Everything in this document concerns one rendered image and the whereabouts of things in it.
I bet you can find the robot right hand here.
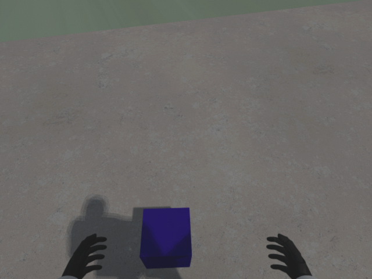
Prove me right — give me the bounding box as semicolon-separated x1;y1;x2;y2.
266;234;312;279

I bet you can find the robot left hand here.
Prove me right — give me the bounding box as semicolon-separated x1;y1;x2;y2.
62;234;107;279

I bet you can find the carton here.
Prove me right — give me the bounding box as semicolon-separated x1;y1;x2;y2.
139;208;192;269

